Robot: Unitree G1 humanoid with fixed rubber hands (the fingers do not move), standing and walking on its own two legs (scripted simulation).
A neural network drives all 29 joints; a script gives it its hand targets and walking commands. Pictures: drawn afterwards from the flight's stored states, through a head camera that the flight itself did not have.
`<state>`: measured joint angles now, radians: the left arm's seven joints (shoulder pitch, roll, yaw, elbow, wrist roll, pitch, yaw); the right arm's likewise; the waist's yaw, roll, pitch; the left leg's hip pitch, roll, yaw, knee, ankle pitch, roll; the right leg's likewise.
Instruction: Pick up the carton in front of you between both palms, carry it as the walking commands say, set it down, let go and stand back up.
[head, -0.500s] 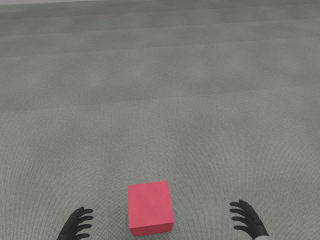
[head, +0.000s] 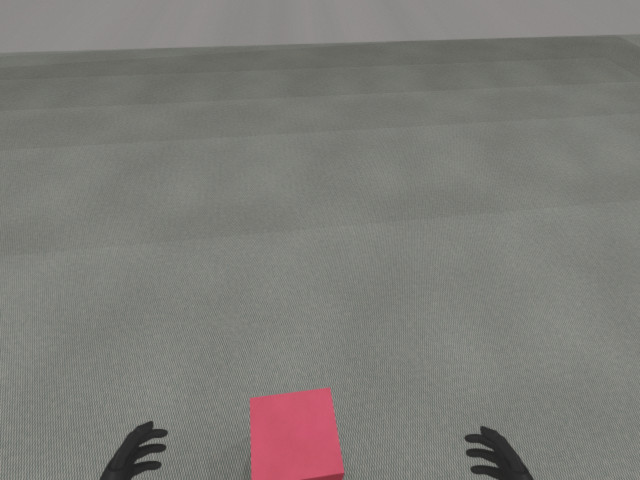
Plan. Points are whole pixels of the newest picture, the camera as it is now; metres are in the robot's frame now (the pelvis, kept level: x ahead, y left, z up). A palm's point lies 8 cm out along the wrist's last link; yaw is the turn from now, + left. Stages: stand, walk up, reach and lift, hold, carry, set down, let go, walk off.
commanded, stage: stand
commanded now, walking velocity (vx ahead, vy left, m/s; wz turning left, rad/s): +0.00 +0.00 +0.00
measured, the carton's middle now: (295, 448) +0.37 +0.05 -0.65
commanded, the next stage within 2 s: none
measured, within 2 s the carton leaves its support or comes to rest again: neither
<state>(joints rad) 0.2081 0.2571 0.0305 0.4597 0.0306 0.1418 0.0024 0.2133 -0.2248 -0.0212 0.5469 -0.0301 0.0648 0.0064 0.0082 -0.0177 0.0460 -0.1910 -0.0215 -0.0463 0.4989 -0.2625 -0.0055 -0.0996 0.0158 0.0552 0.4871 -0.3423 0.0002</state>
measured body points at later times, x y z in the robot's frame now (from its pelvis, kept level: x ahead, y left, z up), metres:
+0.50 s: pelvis +0.01 +0.02 +0.00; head +0.01 +0.03 +0.45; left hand +0.14 +0.30 -0.11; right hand +0.13 -0.28 -0.09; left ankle +0.01 +0.12 -0.74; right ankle -0.05 -0.12 -0.74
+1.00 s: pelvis -0.01 +0.02 +0.01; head -0.01 +0.03 +0.46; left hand +0.11 +0.32 -0.11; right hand +0.10 -0.29 -0.10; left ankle +0.01 +0.12 -0.74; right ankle -0.05 -0.12 -0.74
